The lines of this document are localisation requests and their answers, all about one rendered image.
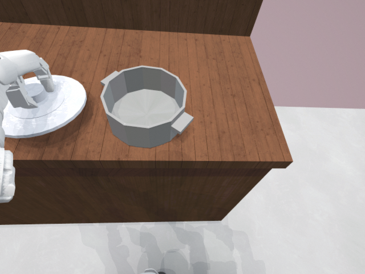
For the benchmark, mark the robot left hand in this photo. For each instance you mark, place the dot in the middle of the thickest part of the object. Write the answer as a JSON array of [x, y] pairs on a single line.
[[27, 61]]

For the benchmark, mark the table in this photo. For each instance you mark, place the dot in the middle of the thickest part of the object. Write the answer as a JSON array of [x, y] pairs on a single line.
[[83, 173]]

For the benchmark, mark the knob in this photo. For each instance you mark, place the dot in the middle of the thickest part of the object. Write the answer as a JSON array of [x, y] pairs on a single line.
[[36, 91]]

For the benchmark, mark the robot left upper arm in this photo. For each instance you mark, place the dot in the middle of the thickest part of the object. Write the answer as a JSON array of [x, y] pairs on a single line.
[[7, 176]]

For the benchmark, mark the pot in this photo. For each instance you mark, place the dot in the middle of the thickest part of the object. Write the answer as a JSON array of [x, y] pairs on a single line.
[[145, 105]]

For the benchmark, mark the lid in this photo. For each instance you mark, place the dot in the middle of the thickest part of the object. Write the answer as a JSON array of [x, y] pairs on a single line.
[[58, 109]]

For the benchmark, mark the left robot forearm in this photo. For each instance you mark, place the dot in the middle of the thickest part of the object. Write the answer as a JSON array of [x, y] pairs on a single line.
[[8, 75]]

